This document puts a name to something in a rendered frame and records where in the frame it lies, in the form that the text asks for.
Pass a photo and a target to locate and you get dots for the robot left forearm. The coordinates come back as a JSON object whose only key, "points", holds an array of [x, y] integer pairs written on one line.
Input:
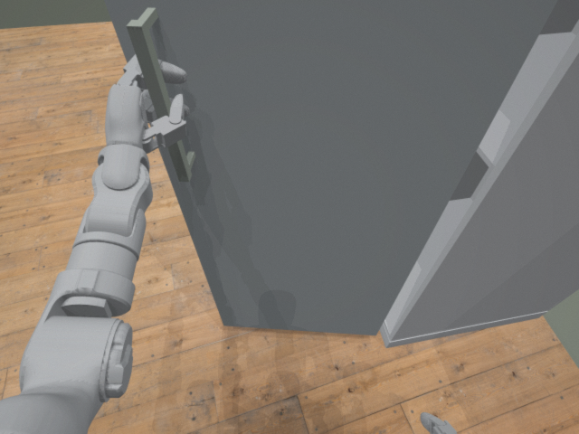
{"points": [[98, 278]]}

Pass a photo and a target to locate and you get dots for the handle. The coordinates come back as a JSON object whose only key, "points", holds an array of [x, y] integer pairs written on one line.
{"points": [[140, 37]]}

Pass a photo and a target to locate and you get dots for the right robot hand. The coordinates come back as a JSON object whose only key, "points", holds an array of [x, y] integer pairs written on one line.
{"points": [[436, 426]]}

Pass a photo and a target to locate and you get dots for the fridge door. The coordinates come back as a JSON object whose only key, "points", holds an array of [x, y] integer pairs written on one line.
{"points": [[329, 137]]}

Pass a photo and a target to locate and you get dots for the left robot hand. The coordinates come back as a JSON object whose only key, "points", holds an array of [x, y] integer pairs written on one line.
{"points": [[129, 110]]}

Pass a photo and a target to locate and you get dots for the left robot upper arm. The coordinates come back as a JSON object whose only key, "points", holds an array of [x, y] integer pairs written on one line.
{"points": [[75, 365]]}

